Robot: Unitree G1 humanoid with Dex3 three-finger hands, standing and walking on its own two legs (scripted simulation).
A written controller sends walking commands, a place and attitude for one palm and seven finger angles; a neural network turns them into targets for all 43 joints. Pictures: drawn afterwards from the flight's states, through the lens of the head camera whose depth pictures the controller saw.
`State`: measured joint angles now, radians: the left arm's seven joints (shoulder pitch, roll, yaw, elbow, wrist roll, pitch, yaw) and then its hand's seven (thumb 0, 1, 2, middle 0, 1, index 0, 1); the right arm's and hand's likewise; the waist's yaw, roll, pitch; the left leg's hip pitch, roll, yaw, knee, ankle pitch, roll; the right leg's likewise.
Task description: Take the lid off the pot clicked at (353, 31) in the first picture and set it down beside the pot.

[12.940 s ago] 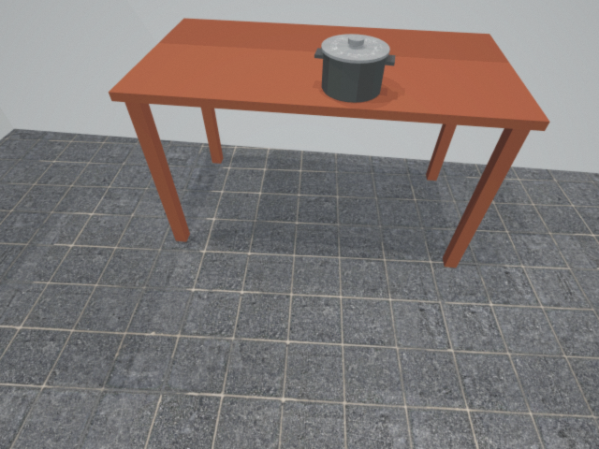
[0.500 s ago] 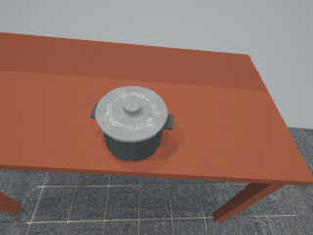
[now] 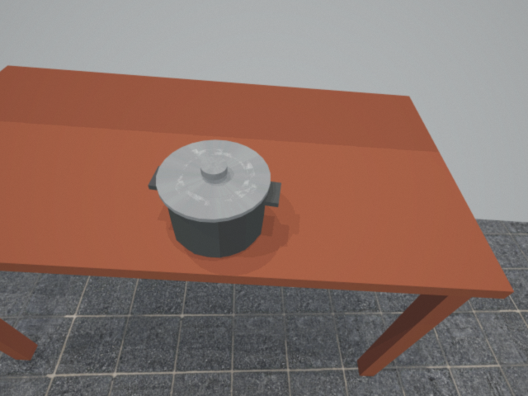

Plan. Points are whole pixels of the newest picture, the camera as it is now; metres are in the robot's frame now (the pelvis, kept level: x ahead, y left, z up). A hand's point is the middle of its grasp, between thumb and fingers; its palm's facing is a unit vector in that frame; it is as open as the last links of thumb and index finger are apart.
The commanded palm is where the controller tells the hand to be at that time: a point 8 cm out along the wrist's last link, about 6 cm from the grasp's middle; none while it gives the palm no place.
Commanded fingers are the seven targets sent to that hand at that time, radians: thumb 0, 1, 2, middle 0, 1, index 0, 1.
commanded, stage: come to a stop and stand still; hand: left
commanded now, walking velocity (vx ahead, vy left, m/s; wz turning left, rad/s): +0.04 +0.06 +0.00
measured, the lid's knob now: (214, 168) +0.45 +0.12 +0.10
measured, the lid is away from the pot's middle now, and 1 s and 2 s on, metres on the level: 0.00 0.00 0.00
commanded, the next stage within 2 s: look again from close up in 0.88 s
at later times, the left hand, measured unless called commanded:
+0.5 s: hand out of the picture +0.06 +0.22 -0.18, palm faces +0.03 -0.97 -0.22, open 7.4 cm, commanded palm none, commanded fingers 0.00 0.90 0.90 -0.20 -0.30 -0.20 -0.30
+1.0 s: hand out of the picture +0.04 +0.19 -0.18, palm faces +0.03 -0.98 -0.17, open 7.4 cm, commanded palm none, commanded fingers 0.00 0.90 0.90 -0.20 -0.30 -0.20 -0.30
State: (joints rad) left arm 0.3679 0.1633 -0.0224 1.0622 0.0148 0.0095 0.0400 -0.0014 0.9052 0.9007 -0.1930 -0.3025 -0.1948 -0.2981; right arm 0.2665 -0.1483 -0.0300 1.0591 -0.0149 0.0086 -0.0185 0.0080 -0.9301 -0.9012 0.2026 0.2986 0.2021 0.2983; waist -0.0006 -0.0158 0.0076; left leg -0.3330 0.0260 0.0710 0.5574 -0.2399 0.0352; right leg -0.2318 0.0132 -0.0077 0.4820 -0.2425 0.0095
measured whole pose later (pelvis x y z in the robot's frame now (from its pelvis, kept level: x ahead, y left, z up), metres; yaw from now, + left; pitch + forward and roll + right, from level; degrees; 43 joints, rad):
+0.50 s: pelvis +0.05 +0.04 +0.00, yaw +0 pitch +0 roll -1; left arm 0.32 0.16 0.00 1.03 0.01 -0.01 0.06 0.00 0.91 0.90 -0.19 -0.30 -0.19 -0.30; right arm 0.32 -0.16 0.00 1.05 -0.02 -0.02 -0.03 0.03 -0.94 -0.90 0.20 0.30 0.20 0.30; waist -0.01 0.01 0.00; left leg -0.27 -0.06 0.10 0.54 -0.28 0.10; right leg -0.20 -0.06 0.02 0.52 -0.34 0.03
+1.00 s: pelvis +0.05 +0.03 +0.00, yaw +0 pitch -1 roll +0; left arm 0.32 0.16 -0.01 1.06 0.01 0.00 0.05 0.00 0.91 0.90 -0.19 -0.30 -0.20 -0.30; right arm 0.24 -0.16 0.01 1.06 -0.01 -0.03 -0.03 0.01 -0.93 -0.90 0.20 0.30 0.20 0.30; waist 0.00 -0.03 0.03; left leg -0.21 -0.05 0.08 0.47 -0.26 0.08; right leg -0.13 -0.06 0.01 0.45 -0.31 0.06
